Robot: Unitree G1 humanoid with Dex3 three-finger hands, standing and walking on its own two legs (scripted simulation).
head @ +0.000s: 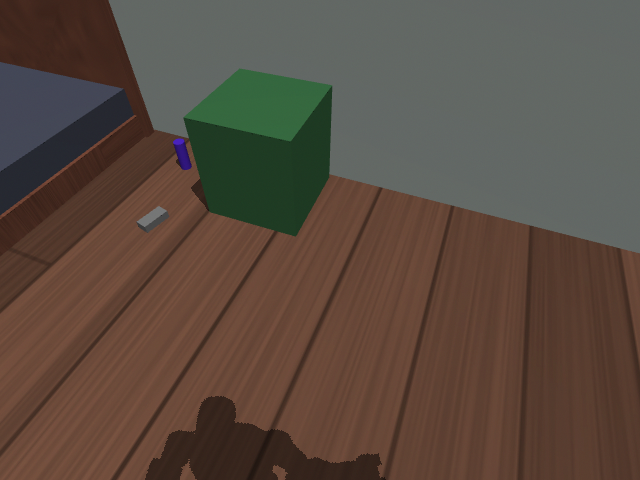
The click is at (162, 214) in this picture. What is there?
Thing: flat box
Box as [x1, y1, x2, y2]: [137, 206, 168, 232]
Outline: 166,210 158,206 137,221 139,227 147,232 168,216
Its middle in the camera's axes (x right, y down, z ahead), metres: -0.74 -0.09 +1.74
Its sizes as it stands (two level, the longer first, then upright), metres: 0.124 0.057 0.037
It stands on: the floor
